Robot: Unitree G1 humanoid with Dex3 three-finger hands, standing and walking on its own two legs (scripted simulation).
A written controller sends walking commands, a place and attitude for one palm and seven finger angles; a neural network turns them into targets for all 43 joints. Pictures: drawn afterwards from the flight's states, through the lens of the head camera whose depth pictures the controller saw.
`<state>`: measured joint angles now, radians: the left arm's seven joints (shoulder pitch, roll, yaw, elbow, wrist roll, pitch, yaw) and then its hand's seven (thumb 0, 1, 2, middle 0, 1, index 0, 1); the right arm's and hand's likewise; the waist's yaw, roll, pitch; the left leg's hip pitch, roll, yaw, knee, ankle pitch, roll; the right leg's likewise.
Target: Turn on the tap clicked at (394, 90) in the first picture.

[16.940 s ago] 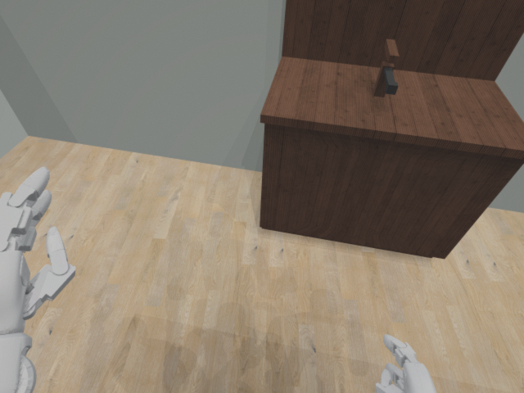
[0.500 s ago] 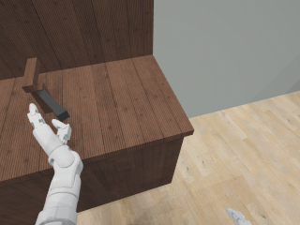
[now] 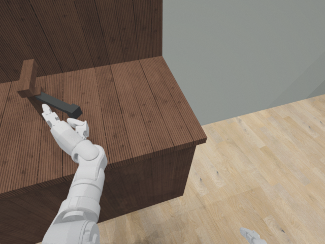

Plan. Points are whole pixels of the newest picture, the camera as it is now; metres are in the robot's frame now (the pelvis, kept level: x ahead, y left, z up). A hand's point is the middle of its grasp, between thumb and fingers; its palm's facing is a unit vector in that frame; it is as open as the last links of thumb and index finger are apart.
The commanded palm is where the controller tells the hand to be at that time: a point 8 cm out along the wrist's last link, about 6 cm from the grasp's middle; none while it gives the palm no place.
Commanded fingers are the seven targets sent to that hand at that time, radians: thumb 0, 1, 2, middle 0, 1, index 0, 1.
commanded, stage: push the lever round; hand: left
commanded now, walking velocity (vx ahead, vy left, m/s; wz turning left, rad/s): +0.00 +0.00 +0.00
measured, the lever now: (74, 111) +0.44 +0.25 +0.08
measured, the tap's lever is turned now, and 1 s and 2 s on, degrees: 45 69 74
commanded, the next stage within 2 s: lift the hand up off the lever in 0.98 s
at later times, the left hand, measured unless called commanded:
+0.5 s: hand (94, 114) +0.44 +0.20 +0.06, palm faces +0.82 -0.56 -0.10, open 7.7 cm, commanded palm +0.39 +0.21 +0.07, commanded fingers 0.00 0.90 0.90 -0.15 -0.15 -0.15 -0.15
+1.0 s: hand (96, 107) +0.47 +0.19 +0.06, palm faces +0.83 -0.54 -0.11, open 7.9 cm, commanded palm +0.42 +0.21 +0.07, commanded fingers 0.00 0.90 0.90 -0.15 -0.15 -0.15 -0.15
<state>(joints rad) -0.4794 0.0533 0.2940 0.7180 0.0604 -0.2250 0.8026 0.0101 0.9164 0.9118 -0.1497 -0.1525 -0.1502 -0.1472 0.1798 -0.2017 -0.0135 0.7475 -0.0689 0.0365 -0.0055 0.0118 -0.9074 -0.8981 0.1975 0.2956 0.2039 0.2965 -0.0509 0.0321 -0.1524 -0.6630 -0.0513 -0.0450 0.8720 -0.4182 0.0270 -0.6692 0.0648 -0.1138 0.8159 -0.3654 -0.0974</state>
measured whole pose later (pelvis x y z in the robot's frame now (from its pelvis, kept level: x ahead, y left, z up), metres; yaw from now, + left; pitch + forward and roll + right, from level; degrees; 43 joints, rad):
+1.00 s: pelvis +0.01 -0.02 -0.01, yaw +0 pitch +17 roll +0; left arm -0.76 0.14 0.46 1.00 0.14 -0.23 0.92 0.02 0.90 0.90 -0.15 -0.15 -0.13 -0.14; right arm 0.27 -0.22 -0.04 0.78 -0.11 0.02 0.05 0.01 -0.91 -0.90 0.20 0.30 0.20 0.30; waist -0.12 0.03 -0.18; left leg -0.77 -0.04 -0.06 0.90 -0.43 0.00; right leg -0.78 0.08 -0.13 0.85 -0.38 -0.12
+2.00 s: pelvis +0.02 +0.00 +0.01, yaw +0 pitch +14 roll -1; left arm -0.72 0.09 0.43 0.89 0.12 -0.14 0.89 0.02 0.90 0.90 -0.15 -0.15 -0.15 -0.15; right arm 0.25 -0.21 -0.03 0.76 -0.10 0.04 0.06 0.01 -0.91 -0.90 0.20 0.30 0.20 0.30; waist -0.10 0.04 -0.17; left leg -0.65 -0.05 -0.05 0.82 -0.41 0.02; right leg -0.65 0.07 -0.11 0.76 -0.36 -0.10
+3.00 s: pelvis +0.02 -0.02 +0.02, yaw +1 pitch +9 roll +0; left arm -0.64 0.06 0.36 0.68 0.06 0.05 0.87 0.02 0.90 0.90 -0.15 -0.15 -0.15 -0.15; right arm 0.22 -0.22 -0.03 0.77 -0.06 0.04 0.02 0.01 -0.91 -0.90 0.20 0.30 0.20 0.30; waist -0.06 0.04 -0.13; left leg -0.48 -0.04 -0.06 0.68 -0.35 0.01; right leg -0.49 0.07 -0.11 0.64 -0.31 -0.11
